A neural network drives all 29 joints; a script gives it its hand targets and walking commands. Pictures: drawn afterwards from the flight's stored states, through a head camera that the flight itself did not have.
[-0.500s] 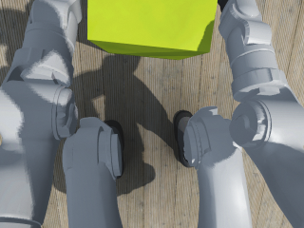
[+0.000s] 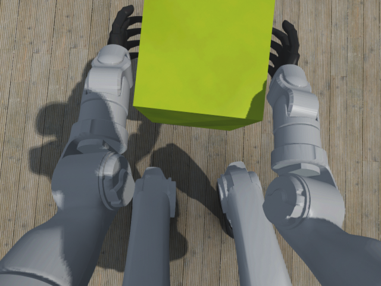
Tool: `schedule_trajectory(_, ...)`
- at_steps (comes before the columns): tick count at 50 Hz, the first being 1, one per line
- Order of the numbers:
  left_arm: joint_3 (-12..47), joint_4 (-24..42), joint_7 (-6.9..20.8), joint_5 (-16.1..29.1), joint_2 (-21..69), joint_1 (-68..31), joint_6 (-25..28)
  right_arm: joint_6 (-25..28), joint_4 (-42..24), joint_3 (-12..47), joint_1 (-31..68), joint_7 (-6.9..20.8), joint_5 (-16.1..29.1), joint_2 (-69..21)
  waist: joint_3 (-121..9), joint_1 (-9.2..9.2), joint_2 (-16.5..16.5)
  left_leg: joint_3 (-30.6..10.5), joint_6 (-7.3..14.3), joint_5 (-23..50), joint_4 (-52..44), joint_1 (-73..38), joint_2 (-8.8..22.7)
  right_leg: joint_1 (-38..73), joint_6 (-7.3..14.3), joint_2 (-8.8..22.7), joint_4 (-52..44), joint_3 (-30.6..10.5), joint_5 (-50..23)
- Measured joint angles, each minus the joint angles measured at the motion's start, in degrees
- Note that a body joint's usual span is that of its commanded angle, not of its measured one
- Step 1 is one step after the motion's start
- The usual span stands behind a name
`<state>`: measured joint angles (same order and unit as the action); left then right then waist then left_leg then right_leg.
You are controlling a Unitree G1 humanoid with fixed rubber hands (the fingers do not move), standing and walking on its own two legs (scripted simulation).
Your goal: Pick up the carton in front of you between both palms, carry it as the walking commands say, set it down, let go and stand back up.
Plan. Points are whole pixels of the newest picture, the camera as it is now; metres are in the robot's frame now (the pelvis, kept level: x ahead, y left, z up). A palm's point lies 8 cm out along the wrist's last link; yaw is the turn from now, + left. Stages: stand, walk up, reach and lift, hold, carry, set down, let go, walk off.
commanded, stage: reach and lift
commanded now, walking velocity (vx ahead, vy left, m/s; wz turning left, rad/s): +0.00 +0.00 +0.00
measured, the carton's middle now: (199, 75) +0.51 -0.01 -0.14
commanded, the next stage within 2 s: none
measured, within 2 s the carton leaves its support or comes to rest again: neither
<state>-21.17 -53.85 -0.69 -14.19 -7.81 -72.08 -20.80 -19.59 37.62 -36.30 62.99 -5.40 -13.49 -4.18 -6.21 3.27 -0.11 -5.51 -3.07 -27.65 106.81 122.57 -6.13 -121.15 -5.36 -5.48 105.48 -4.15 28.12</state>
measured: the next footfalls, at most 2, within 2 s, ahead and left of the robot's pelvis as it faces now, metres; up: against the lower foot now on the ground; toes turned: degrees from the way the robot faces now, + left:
none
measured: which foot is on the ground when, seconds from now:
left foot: down 0.00-1.00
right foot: down 0.00-1.00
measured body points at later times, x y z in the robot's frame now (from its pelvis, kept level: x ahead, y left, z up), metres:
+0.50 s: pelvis +0.04 +0.00 +0.12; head +0.24 +0.02 +0.52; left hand +0.50 +0.14 +0.06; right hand +0.48 -0.16 +0.08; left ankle +0.12 +0.13 -0.42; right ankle +0.12 -0.14 -0.42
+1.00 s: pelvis +0.09 -0.01 +0.26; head +0.17 +0.00 +0.70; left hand +0.44 +0.15 +0.22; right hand +0.44 -0.16 +0.23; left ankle +0.12 +0.13 -0.42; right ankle +0.12 -0.14 -0.42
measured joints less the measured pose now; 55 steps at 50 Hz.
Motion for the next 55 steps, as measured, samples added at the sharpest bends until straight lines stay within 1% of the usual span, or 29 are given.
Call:
schedule_trajectory(3,-1.1,1.8,0.2,-0.9,1.1,1.5,-0.2,-0.6,-1.1,0.3,-0.9,0.5,-0.3,-0.1,-0.9,-0.17,0.1,0.1,0.1,0.5,-2.6,-1.8,0.1,1.6,-0.1,-0.3,-2.5,-0.4,-0.7)
schedule_trajectory(6,-1.1,4.2,0.3,-0.8,2.1,3.5,-0.8,-1.0,-2.5,1.2,-2.2,0.6,0.1,-0.3,-1.8,-0.36,0.3,0.2,0.0,0.7,-4.8,-3.7,0.2,3.3,-0.1,-0.5,-4.6,-0.9,-1.0)
schedule_trajectory(13,0.5,10.2,-0.2,1.2,3.9,10.5,-2.3,-1.8,-5.2,4.2,-7.5,0.6,1.6,-1.1,-4.1,-0.62,0.8,0.1,0.1,0.2,-9.6,-9.8,0.2,9.2,0.4,-0.4,-9.2,-1.3,-0.5)
schedule_trajectory(19,1.7,12.5,-1.0,2.5,5.6,17.2,-2.4,-1.5,-5.7,6.4,-13.2,0.6,2.5,-1.8,-6.2,-0.66,0.6,-0.4,0.2,-0.5,-14.4,-17.5,0.2,17.0,0.9,-0.1,-14.1,-1.3,0.2)
schedule_trajectory(32,1.4,13.3,-1.7,2.0,9.8,29.5,0.1,0.8,-3.9,8.9,-23.9,1.7,2.0,-2.9,-8.0,-1.01,0.5,-0.9,1.0,0.4,-28.7,-38.3,0.6,37.5,1.8,0.3,-28.1,-2.4,-0.8)
schedule_trajectory(42,2.2,16.1,-1.6,2.2,12.0,38.8,1.5,2.0,-4.9,11.6,-31.9,2.4,1.5,-4.2,-6.6,-1.55,0.6,-1.4,1.3,2.9,-41.7,-55.7,1.1,54.6,2.7,0.9,-40.6,-3.1,-3.3)
schedule_trajectory(49,3.4,18.9,-1.6,2.3,13.3,45.5,1.1,1.7,-6.5,14.0,-37.8,2.6,1.3,-5.0,-4.7,-1.97,0.6,-1.9,1.5,5.4,-52.1,-69.7,1.8,68.5,3.3,1.4,-50.9,-3.5,-5.8)
schedule_trajectory(55,4.5,21.8,-1.5,2.3,14.3,50.8,-0.7,-0.2,-8.5,16.2,-42.5,2.8,1.0,-5.4,-3.2,-2.3,0.5,-2.3,1.7,8.0,-61.6,-82.2,2.3,80.9,3.8,1.9,-60.2,-3.7,-8.3)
